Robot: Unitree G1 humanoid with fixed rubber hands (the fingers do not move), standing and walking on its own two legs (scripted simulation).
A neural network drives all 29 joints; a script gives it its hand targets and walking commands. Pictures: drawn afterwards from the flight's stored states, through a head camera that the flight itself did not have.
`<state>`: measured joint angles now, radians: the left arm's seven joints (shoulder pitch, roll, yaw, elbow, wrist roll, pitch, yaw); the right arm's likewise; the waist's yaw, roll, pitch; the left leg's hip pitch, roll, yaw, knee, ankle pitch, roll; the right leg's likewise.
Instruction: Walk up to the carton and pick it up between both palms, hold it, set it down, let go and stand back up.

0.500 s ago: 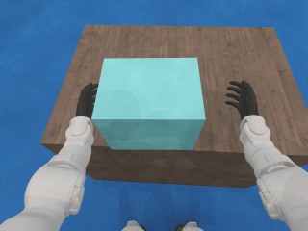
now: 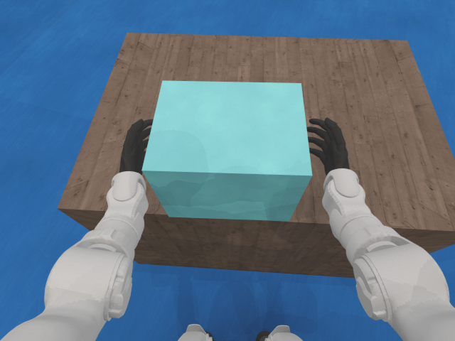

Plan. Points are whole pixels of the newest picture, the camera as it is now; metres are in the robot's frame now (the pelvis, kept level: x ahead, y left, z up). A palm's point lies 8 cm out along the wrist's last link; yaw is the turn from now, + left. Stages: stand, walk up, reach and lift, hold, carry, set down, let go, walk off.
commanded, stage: reach and lift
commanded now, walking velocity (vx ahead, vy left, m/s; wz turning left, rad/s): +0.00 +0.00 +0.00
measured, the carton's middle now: (229, 155) +0.48 +0.02 -0.02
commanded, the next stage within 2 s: none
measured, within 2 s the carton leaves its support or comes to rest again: neither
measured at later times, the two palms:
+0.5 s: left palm (142, 167) +0.43 +0.18 +0.02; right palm (338, 161) +0.43 -0.17 +0.03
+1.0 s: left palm (144, 172) +0.42 +0.17 +0.02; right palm (339, 169) +0.42 -0.17 +0.02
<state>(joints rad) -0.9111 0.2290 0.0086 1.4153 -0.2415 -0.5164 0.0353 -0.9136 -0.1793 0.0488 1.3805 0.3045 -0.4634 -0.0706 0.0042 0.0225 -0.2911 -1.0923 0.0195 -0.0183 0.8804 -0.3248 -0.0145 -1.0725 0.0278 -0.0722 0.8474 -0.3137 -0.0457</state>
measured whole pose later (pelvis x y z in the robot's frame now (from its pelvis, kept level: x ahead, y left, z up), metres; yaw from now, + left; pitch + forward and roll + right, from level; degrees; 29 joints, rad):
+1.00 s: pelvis +0.01 +0.00 +0.02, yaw +1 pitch +25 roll -2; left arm -0.88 0.15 0.25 1.51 -0.01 -0.64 0.08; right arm -0.85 -0.09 -0.36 1.34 -0.10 -0.53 -0.09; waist -0.03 0.05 -0.19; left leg -0.92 0.01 -0.03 0.78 -0.30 -0.01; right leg -0.89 0.03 -0.08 0.73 -0.28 -0.04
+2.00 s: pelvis +0.01 +0.01 +0.04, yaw -1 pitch +26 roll -1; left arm -0.77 0.09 0.27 1.46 0.03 -0.73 0.09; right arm -0.76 -0.09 -0.47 1.40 -0.26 -0.71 -0.10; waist 0.01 0.01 -0.21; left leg -0.85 0.03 0.01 0.60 -0.21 0.00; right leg -0.83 0.04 -0.05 0.54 -0.18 -0.04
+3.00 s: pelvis +0.02 +0.01 +0.07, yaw +0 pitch +3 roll +0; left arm -0.60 0.03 0.24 0.79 0.05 -0.01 0.09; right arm -0.59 -0.07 -0.21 0.83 0.04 -0.05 -0.12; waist -0.01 -0.02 -0.08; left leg -0.21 0.00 -0.01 0.31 -0.14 0.00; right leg -0.20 0.03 -0.02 0.27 -0.12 -0.02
